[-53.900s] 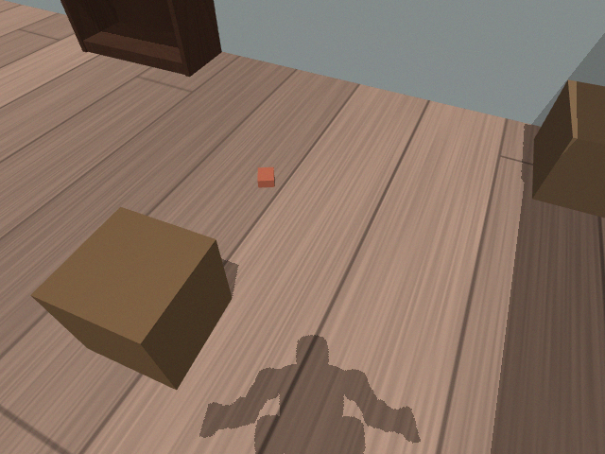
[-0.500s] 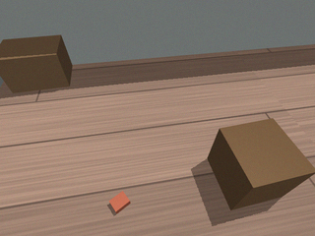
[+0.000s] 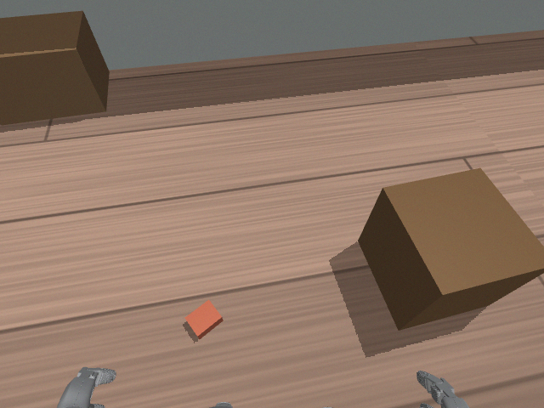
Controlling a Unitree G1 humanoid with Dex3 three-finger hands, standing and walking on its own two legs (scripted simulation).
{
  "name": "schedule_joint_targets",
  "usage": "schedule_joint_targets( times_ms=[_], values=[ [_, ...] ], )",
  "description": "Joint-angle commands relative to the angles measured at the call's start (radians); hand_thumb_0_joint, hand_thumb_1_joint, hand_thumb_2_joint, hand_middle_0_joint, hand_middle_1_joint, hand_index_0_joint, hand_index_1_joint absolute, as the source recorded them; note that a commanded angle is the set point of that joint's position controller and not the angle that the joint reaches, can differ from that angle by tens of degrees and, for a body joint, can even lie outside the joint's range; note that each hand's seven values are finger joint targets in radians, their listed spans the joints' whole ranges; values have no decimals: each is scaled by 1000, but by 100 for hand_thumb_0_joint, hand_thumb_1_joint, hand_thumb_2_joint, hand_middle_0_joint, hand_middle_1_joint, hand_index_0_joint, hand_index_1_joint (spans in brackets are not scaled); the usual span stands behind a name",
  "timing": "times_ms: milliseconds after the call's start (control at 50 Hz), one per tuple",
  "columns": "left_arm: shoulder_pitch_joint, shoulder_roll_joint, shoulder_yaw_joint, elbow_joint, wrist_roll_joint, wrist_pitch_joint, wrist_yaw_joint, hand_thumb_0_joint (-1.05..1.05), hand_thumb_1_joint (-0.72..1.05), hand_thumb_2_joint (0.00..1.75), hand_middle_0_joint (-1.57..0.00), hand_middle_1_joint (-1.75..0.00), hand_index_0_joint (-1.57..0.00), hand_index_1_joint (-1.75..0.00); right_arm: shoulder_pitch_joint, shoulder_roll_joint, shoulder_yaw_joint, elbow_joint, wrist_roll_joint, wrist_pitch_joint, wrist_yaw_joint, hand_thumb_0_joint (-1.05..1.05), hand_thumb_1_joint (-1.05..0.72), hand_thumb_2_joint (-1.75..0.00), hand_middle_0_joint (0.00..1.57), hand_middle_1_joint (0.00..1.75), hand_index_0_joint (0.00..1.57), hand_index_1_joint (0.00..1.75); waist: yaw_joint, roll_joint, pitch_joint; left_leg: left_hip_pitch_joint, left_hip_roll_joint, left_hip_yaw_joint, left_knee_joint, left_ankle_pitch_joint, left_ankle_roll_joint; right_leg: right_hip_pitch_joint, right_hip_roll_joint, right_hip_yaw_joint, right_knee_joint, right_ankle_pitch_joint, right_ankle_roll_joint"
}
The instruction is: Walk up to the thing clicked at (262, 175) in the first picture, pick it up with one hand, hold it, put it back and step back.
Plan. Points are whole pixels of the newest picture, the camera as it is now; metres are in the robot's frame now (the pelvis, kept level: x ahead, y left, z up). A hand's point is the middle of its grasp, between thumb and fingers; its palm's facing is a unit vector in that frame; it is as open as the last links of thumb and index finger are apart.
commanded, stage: rise first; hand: left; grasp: from above
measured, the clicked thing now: (204, 319) +0.45 +0.24 -0.72
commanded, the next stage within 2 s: none
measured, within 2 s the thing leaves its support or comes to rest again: neither
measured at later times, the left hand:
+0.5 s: hand out of the picture +0.14 +0.27 -0.20, palm faces -0.16 -0.82 -0.56, open 14.1 cm
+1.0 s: hand (135, 395) +0.19 +0.29 -0.33, palm faces -0.32 -0.48 -0.82, open 14.1 cm
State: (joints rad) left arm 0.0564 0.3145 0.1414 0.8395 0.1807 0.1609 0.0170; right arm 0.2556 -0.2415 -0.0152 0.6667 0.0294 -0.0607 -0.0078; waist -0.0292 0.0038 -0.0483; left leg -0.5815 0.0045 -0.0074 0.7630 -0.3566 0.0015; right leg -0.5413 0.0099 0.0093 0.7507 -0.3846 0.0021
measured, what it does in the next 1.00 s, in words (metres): lowers itself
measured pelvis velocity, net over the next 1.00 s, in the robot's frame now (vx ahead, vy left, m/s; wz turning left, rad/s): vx -0.04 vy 0.00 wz -0.01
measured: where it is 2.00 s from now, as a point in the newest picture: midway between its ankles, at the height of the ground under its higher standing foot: outside the picture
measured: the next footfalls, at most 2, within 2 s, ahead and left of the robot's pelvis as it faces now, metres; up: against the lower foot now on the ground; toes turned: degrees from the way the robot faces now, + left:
none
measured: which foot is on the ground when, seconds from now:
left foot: down 0.00-1.00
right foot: down 0.00-1.00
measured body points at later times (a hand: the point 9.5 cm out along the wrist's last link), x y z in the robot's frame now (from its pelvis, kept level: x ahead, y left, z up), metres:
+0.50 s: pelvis +0.01 +0.00 -0.06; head +0.11 +0.02 +0.38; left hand +0.15 +0.31 -0.16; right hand +0.18 -0.24 -0.15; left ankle +0.01 +0.12 -0.71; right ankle -0.01 -0.12 -0.71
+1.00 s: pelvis -0.04 +0.00 -0.17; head +0.11 +0.02 +0.25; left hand +0.20 +0.31 -0.28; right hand +0.15 -0.26 -0.28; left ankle +0.01 +0.12 -0.71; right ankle -0.01 -0.12 -0.71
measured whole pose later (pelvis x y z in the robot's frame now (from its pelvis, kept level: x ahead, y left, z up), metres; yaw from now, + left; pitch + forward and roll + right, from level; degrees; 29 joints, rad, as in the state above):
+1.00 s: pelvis -0.04 +0.00 -0.17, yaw -1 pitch +30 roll -3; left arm -0.16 0.32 0.05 0.77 0.64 0.26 0.37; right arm 0.09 -0.27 -0.01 0.66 0.00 -0.16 -0.05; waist -0.02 0.00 -0.21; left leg -1.51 0.01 -0.04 1.60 -0.62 0.00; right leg -1.45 0.02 -0.02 1.58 -0.66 0.00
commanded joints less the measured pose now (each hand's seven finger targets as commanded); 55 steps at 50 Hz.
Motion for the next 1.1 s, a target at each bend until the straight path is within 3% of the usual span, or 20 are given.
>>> schedule_joint_targets(
  times_ms=[0,60,80,140,200,260,320,360,440,480,540,620,700,720,760,780,860,920,1000,1080],
  values=[
    [1,202,68,-190,27,-5,37,0,-57,98,-9,-104,-7,-105,0,-155,-65,-132,-8,-66,-19,0,-87,-89,20,30,20,30,12,19,-201,28,-14,7,24,138,9,-40,6,-18,7,125,-20],
    [25,194,57,-340,47,3,44,0,-56,97,-9,-105,-7,-106,-13,-154,-71,-185,-9,-82,-25,0,-87,-89,20,30,20,30,13,46,-267,31,-8,0,76,205,9,-70,6,-20,60,185,-19],
    [66,199,70,-335,54,14,48,0,-57,97,-9,-104,-7,-106,2,-153,-72,-169,-12,-81,-26,0,-87,-89,20,30,20,30,12,51,-287,23,-9,0,94,212,9,-72,4,-16,72,191,-18],
    [138,175,49,-369,66,47,51,0,-57,96,-9,-104,-7,-105,12,-148,-71,-169,-12,-87,-28,0,-87,-89,20,30,20,30,1,47,-280,6,0,-11,127,240,11,-113,12,-25,110,197,-18],
    [163,181,53,-437,85,70,62,0,-56,95,-8,-104,-8,-105,6,-150,-73,-191,-16,-95,-32,0,-87,-89,20,30,20,30,-1,68,-320,7,9,-21,173,323,11,-150,15,-32,153,237,-20],
    [181,170,50,-487,99,86,76,0,-55,94,-9,-104,-9,-104,-17,-143,-68,-224,-15,-103,-33,0,-87,-89,20,30,20,30,9,61,-315,-37,7,-23,204,314,13,-167,16,-34,181,238,-21],
    [221,154,37,-503,113,108,87,0,-54,93,-9,-105,-9,-104,-12,-143,-67,-226,-17,-107,-32,0,-86,-89,20,30,20,30,5,58,-351,-51,11,-31,241,376,12,-186,18,-40,220,268,-21],
    [231,162,50,-529,117,120,99,0,-52,93,-8,-104,-8,-104,-17,-143,-70,-236,-19,-108,-32,0,-85,-88,20,30,20,30,8,76,-353,-66,11,-28,257,366,9,-204,18,-39,234,253,-23],
    [260,135,26,-535,132,145,112,0,-52,91,-9,-106,-9,-105,-26,-134,-66,-247,-19,-109,-32,0,-86,-89,20,30,20,30,5,46,-363,-116,5,-29,289,323,14,-224,21,-41,252,244,-23],
    [254,161,49,-559,141,152,123,0,-52,91,-9,-106,-10,-104,-31,-135,-65,-254,-19,-111,-33,0,-86,-89,20,30,20,30,14,58,-364,-145,1,-26,298,295,13,-228,19,-41,263,229,-25],
    [261,151,30,-560,161,163,135,0,-51,90,-9,-106,-10,-104,-42,-129,-62,-253,-17,-113,-35,0,-87,-89,20,30,20,30,9,53,-375,-173,-2,-23,333,276,17,-255,22,-43,284,224,-23],
    [271,149,31,-578,181,165,155,0,-51,91,-8,-105,-9,-103,-61,-132,-61,-256,-20,-116,-43,0,-85,-88,20,30,20,30,15,86,-370,-213,1,-31,345,212,8,-322,24,-48,329,150,-32],
    [97,169,13,-525,232,140,183,0,-50,89,-8,-106,-10,-104,-79,-132,-54,-238,-17,-123,-56,0,-87,-89,20,30,20,30,-23,56,-332,-335,-6,-21,403,49,18,-409,25,-38,359,59,-28],
    [71,162,2,-498,243,132,192,0,-52,90,-9,-105,-11,-103,-83,-134,-50,-226,-18,-127,-57,0,-88,-89,20,30,20,30,-23,67,-343,-353,-3,-23,421,55,15,-442,26,-39,392,54,-33],
    [-25,159,-10,-404,291,106,218,0,-52,91,-9,-105,-10,-103,-91,-141,-47,-202,-19,-135,-59,0,-87,-89,20,30,20,30,-33,52,-343,-429,-8,-25,469,-8,15,-521,25,-39,446,6,-33],
    [-51,161,-8,-363,314,94,234,0,-52,92,-9,-104,-10,-103,-92,-145,-48,-185,-19,-138,-59,0,-87,-89,20,30,20,30,-15,55,-353,-457,-10,-21,492,-24,12,-555,24,-36,476,-11,-36],
    [-227,139,-58,-286,413,64,320,0,-57,99,-9,-101,-8,-102,-113,-172,-61,-135,-27,-144,-61,0,-89,-89,20,30,20,30,-18,109,-465,-497,-1,-45,560,-53,-7,-716,22,-42,606,-49,-46],
    [-355,175,-50,-201,494,76,407,0,-58,102,-9,-100,-7,-102,-117,-173,-48,-80,-34,-133,-58,0,-89,-89,20,30,20,30,2,136,-563,-524,5,-55,626,-13,-16,-814,25,-52,694,-30,-50],
    [-507,198,-39,-34,550,110,499,0,-57,100,-10,-104,-9,-105,-120,-176,-40,-19,-51,-129,-45,0,-91,-90,20,30,20,30,7,99,-653,-659,2,-36,755,19,-10,-889,31,-61,775,1,-47],
    [-691,268,-22,128,600,136,556,0,-49,96,-15,-100,-15,-101,-124,-173,-35,23,-73,-131,-27,0,-89,-90,20,30,20,30,10,79,-681,-805,0,-13,856,-82,-3,-956,35,-60,832,-73,-44]
  ],
)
